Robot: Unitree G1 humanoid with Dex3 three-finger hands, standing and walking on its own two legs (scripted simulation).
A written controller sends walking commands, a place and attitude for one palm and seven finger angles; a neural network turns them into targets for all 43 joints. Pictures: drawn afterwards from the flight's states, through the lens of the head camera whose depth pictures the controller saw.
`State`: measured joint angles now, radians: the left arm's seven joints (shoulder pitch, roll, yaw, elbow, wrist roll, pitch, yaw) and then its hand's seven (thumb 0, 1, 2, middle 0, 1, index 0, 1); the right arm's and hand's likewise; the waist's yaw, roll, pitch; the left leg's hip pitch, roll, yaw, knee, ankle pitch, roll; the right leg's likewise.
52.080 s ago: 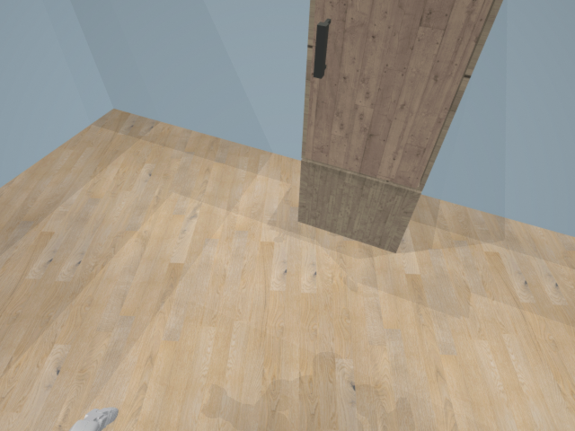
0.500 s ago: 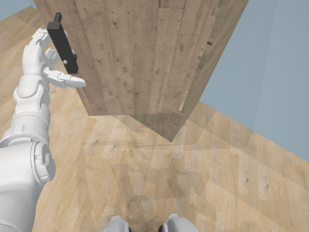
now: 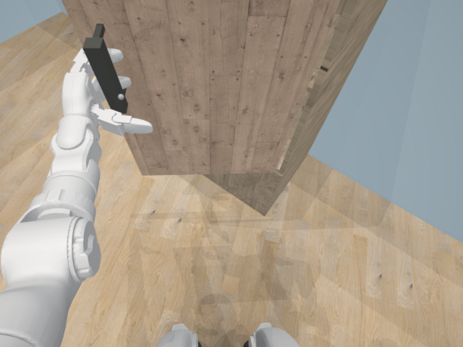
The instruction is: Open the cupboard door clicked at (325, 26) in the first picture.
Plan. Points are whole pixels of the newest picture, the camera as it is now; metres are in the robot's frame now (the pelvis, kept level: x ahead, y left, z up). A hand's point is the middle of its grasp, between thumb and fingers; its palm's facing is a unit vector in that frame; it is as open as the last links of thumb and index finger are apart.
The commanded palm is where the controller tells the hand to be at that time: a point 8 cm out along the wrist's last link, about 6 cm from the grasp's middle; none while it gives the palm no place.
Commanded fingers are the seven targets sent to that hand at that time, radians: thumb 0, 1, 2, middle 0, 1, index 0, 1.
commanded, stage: slide the fingers in behind the handle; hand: left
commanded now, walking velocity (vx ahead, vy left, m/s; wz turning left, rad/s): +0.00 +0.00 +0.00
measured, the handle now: (110, 71) +0.57 +0.17 +0.11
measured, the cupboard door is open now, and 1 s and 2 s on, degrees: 39 39 77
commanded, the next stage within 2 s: close the thumb around the handle in 0.24 s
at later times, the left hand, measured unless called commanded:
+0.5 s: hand (120, 96) +0.51 +0.15 +0.10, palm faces +0.02 -1.00 -0.01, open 13.5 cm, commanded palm +0.49 +0.18 +0.10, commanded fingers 0.00 0.00 0.52 -0.34 -1.25 -0.34 -1.25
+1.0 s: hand (119, 96) +0.52 +0.15 +0.10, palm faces +0.01 -1.00 +0.00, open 6.0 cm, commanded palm +0.49 +0.19 +0.10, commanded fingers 0.00 0.90 0.90 -0.40 -1.35 -0.40 -1.35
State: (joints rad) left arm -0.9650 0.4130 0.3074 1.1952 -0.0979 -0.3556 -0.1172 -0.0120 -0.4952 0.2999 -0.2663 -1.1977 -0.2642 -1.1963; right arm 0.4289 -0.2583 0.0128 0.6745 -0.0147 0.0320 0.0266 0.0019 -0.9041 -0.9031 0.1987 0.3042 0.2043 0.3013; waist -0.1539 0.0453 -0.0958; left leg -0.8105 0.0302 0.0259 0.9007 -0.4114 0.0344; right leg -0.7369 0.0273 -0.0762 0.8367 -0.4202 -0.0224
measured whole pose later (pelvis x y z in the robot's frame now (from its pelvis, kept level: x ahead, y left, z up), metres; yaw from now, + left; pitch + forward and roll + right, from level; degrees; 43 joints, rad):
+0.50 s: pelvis +0.00 +0.00 +0.00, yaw +0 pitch +19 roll -3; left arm -0.98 0.43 0.30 1.21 -0.10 -0.36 -0.13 -0.01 -0.39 0.34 -0.28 -1.21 -0.28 -1.21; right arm 0.42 -0.27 0.01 0.68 -0.01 0.02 0.02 0.00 -0.90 -0.90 0.20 0.30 0.20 0.30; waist -0.16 0.04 -0.09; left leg -0.82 0.03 0.02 0.90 -0.41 0.03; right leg -0.75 0.03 -0.08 0.84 -0.42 -0.03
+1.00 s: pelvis +0.00 +0.00 +0.00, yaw +0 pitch +19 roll -3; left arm -0.97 0.42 0.31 1.20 -0.11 -0.36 -0.14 0.01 0.69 0.80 -0.34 -1.32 -0.35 -1.33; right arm 0.43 -0.27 0.01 0.67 -0.01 0.03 0.02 0.00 -0.90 -0.90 0.20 0.30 0.20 0.30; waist -0.16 0.04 -0.10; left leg -0.81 0.03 0.03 0.90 -0.41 0.04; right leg -0.74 0.03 -0.07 0.83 -0.42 -0.02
